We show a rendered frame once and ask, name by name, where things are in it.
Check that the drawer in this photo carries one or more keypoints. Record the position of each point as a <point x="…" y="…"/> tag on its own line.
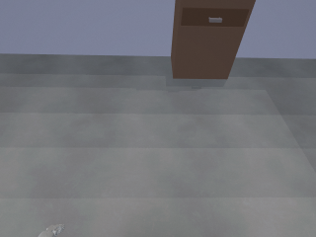
<point x="199" y="17"/>

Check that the robot left hand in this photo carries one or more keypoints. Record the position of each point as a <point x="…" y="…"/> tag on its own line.
<point x="52" y="230"/>

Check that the handle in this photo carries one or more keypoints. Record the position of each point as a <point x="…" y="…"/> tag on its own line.
<point x="215" y="20"/>

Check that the cabinet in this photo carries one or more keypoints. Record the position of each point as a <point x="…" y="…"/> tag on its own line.
<point x="206" y="52"/>

